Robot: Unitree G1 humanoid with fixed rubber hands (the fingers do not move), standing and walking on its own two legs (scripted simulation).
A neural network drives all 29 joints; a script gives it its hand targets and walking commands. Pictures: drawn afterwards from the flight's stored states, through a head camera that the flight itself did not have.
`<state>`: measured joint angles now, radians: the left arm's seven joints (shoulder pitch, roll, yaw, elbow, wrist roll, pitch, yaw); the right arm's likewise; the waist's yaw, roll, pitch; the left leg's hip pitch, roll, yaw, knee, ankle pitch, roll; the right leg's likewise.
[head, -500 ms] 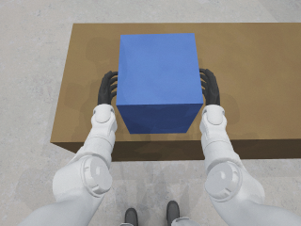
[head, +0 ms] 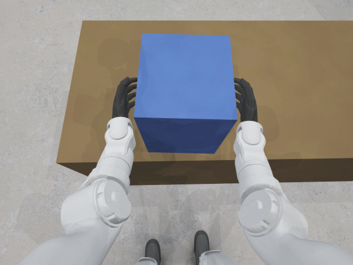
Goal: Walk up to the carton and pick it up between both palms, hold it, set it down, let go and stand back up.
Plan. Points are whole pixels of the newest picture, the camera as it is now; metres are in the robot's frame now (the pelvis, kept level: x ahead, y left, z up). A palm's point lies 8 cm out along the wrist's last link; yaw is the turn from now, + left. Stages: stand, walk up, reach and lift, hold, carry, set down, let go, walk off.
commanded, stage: set down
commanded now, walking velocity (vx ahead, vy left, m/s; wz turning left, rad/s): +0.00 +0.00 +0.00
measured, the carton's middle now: (183, 102) +0.50 -0.02 -0.07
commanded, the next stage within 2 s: none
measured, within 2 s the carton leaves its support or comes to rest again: neither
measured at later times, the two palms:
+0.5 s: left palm (121, 112) +0.45 +0.13 -0.03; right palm (247, 114) +0.43 -0.16 -0.02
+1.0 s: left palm (107, 98) +0.47 +0.15 +0.01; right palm (256, 106) +0.44 -0.18 +0.00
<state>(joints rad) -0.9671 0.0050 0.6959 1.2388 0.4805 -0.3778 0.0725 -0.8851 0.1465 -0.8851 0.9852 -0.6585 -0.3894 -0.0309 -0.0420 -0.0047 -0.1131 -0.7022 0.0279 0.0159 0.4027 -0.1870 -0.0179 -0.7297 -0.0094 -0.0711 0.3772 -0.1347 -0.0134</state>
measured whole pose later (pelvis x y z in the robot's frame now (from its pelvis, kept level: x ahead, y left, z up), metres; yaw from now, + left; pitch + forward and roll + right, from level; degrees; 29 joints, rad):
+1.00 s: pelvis -0.02 +0.01 -0.03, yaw -2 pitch +33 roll -1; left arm -1.28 0.24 -0.02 1.81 -0.20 -0.46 0.07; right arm -1.13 -0.16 -0.20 1.53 0.05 -0.36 -0.07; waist -0.05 0.03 -0.28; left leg -0.98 0.05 0.02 0.73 -0.31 -0.02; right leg -1.00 0.00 -0.06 0.66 -0.23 -0.01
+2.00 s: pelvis -0.03 +0.00 -0.01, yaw -1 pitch +25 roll -1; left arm -1.28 0.34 -0.18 1.65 -0.36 -0.22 0.00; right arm -1.21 -0.29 0.00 1.47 0.33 -0.14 -0.02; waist -0.04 -0.01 -0.27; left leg -0.75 0.04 0.02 0.55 -0.23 -0.02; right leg -0.77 0.00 -0.06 0.50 -0.15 -0.02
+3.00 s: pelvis -0.05 -0.01 -0.03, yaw +0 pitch +19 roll +0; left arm -0.67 0.25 -0.08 1.32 -0.30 -0.47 -0.02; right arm -0.66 -0.20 0.06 1.24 0.31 -0.42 -0.06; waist -0.02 0.01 -0.21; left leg -0.77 0.03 0.00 0.74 -0.30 -0.03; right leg -0.80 -0.02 -0.07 0.72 -0.25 -0.03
